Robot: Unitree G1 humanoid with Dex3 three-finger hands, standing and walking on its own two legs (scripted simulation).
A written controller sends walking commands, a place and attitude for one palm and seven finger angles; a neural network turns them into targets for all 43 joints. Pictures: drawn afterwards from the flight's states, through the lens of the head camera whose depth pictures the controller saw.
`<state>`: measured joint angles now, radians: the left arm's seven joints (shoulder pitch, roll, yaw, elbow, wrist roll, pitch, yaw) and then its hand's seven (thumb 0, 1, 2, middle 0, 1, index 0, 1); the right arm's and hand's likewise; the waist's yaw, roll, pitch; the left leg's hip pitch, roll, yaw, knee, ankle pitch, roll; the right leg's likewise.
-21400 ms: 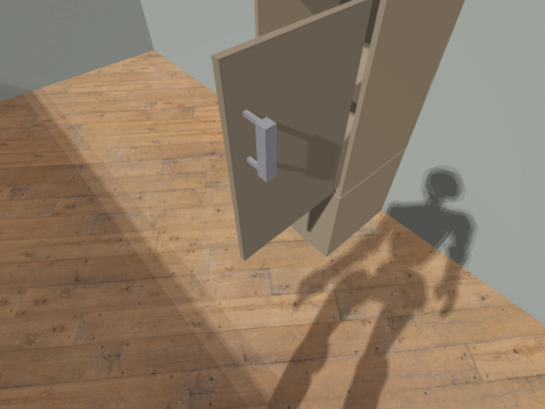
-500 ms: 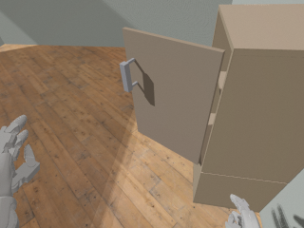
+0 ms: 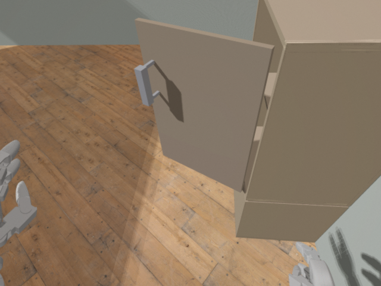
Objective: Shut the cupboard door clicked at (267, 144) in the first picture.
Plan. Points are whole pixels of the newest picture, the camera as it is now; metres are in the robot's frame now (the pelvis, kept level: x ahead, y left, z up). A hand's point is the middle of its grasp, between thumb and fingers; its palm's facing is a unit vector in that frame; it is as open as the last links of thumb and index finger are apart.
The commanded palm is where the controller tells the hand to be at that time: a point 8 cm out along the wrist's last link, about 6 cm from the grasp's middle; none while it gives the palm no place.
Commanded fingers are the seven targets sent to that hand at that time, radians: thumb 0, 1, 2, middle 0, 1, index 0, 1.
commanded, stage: step back with the hand held close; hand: left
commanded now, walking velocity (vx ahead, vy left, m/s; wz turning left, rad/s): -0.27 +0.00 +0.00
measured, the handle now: (149, 82) +0.68 +0.18 +0.07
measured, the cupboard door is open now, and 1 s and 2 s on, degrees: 63 63 63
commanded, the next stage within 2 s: stop stepping back and stand still in 1.24 s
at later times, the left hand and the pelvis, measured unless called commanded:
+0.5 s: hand out of the picture +0.12 +0.28 +0.16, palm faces +0.49 -0.75 -0.44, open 7.4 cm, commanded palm +0.06 +0.31 +0.18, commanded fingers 0.00 0.90 0.90 -0.20 -0.30 -0.20 -0.30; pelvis -0.08 +0.01 -0.02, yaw +1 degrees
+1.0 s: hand out of the picture +0.04 +0.27 +0.16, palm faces +0.48 -0.76 -0.44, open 7.4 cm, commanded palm -0.02 +0.31 +0.18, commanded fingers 0.00 0.90 0.90 -0.20 -0.30 -0.20 -0.30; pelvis -0.14 +0.00 -0.02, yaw +4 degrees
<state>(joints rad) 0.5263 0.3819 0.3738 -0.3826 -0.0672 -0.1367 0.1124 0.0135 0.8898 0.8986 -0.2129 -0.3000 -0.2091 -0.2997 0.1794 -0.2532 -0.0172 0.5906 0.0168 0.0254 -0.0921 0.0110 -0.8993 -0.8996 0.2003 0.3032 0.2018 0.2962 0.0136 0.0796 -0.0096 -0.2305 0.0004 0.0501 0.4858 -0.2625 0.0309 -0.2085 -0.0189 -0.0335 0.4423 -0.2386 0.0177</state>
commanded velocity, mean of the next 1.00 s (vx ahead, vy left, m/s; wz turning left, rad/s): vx -0.34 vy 0.00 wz -0.02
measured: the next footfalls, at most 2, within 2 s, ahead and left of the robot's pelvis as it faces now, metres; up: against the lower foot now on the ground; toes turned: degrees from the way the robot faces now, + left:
left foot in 1.06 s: -0.06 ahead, +0.11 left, +0.00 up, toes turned +5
right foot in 1.36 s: -0.30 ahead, -0.12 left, +0.00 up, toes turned -1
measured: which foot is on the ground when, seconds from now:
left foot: down 0.00-0.92, up 0.94-1.00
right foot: down 0.00-1.00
